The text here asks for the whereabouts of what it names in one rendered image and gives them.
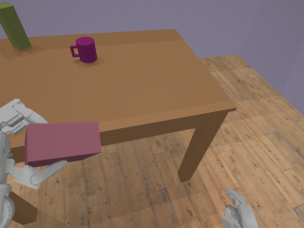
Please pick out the left robot forearm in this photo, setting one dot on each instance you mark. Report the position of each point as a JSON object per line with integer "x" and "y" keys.
{"x": 7, "y": 207}

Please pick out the sponge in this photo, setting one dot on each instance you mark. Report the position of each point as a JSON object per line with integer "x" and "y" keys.
{"x": 47, "y": 143}

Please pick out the robot left hand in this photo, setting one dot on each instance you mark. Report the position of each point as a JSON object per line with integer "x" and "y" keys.
{"x": 14, "y": 118}

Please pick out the robot right hand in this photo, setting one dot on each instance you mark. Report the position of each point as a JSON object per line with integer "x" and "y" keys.
{"x": 241, "y": 216}

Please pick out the table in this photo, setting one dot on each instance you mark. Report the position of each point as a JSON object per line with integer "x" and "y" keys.
{"x": 144, "y": 83}

